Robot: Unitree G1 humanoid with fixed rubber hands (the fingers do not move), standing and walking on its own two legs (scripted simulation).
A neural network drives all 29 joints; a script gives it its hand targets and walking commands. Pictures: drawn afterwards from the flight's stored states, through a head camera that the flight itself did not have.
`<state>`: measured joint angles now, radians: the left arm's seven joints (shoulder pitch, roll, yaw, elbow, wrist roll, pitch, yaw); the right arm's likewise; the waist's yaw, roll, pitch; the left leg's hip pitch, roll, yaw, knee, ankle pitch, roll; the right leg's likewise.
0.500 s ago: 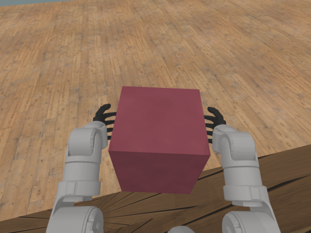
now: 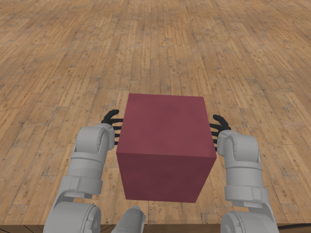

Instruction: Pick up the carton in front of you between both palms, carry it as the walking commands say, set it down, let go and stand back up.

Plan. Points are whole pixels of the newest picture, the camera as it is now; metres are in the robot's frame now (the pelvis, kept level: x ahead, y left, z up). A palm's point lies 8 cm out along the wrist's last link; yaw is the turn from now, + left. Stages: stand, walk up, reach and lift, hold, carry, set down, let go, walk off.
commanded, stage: carry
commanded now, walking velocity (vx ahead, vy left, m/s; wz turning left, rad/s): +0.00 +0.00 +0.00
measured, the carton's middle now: (163, 149) +0.35 +0.04 +0.00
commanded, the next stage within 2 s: none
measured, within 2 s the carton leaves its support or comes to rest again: neither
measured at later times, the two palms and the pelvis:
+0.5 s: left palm (153, 84) +0.78 +0.15 -0.12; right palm (215, 91) +0.77 -0.15 -0.10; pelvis +0.43 +0.02 -0.20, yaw +1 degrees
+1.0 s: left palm (155, 61) +1.05 +0.18 -0.16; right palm (205, 69) +1.03 -0.12 -0.16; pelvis +0.68 +0.03 -0.24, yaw -1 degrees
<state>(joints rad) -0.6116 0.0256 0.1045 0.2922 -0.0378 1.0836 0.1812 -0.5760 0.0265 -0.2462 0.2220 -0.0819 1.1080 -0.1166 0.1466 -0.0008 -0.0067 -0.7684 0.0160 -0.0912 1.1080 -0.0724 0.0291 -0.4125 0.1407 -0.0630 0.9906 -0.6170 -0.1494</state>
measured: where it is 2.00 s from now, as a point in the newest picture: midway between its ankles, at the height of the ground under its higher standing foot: (165, 176)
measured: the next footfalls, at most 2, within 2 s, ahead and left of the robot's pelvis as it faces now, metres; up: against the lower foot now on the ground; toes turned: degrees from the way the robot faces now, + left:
left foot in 0.16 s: +0.28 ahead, +0.09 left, -0.15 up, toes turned +2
right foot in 0.52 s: +0.65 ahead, -0.05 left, -0.30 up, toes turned -3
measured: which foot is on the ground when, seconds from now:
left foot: up 0.00-0.14, down 0.16-0.52, up 0.54-0.84, down 0.86-1.00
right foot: down 0.00-0.16, up 0.18-0.50, down 0.52-0.86, up 0.88-1.00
